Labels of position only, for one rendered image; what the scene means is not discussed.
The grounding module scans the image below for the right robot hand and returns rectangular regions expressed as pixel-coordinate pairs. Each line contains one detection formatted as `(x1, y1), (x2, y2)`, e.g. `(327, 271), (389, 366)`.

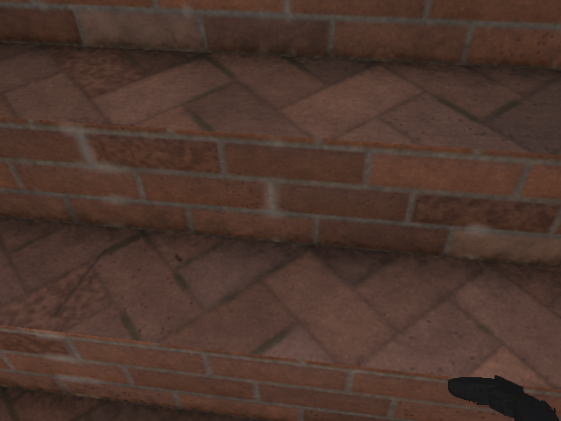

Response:
(448, 375), (559, 421)

